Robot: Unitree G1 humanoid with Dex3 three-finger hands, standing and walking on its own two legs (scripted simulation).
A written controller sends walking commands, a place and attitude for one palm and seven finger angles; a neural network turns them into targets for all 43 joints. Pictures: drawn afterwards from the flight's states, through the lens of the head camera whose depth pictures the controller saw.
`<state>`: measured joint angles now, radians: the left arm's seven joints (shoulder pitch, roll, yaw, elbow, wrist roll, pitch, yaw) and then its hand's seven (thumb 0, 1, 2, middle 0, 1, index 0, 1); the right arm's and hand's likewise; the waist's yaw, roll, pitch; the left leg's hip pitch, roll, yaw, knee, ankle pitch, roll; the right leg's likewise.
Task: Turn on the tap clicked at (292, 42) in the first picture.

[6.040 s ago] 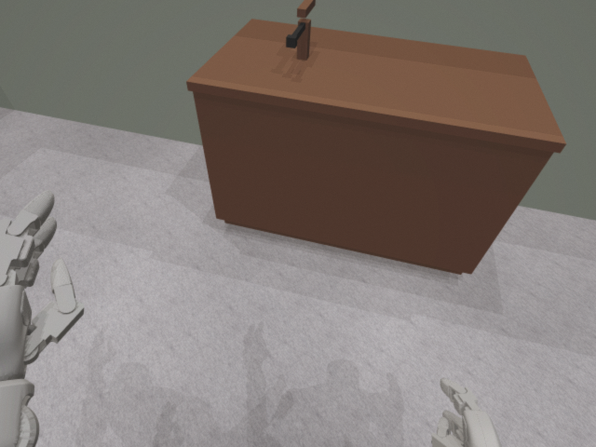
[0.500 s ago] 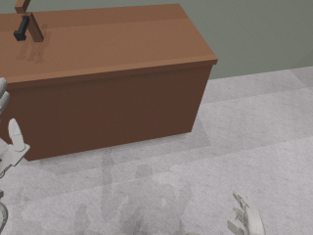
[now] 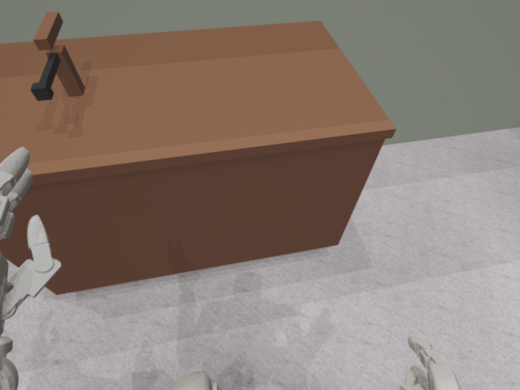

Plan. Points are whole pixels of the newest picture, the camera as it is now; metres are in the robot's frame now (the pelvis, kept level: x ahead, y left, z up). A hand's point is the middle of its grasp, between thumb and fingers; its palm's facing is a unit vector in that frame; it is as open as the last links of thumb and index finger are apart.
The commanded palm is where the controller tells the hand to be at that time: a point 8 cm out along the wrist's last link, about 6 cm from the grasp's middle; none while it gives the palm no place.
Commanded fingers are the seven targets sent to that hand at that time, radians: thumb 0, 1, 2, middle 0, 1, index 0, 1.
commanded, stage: take the last steps up to it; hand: left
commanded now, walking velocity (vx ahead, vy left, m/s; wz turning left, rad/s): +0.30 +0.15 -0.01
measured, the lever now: (42, 91) +0.64 +0.51 +0.07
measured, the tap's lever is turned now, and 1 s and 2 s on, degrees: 0 0 0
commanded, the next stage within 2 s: come to a stop and stand still in 0.82 s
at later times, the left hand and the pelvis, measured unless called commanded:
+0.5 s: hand (43, 185) +0.31 +0.29 +0.17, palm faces +0.42 -0.79 -0.45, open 7.4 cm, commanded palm +0.26 +0.33 +0.18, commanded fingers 0.00 0.90 0.90 -0.20 -0.30 -0.20 -0.30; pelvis +0.09 +0.05 +0.00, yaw +0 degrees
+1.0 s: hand (34, 143) +0.38 +0.33 +0.17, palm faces +0.35 -0.81 -0.47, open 7.4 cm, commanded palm +0.33 +0.38 +0.18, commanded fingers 0.00 0.90 0.90 -0.20 -0.30 -0.20 -0.30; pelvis +0.16 +0.11 -0.01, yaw -3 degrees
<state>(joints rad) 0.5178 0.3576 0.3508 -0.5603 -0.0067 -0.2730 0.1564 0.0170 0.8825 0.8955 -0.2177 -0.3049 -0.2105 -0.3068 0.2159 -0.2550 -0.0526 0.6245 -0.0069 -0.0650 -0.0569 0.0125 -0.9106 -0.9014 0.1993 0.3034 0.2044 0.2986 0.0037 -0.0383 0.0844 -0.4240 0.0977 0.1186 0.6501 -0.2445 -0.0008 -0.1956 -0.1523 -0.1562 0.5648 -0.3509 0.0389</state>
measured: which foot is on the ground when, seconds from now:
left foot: up 0.00-0.02, down 0.04-0.34, up 0.36-0.68, down 0.70-1.00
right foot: down 0.00-0.04, up 0.06-0.32, down 0.34-0.70, up 0.72-0.92, down 0.94-1.00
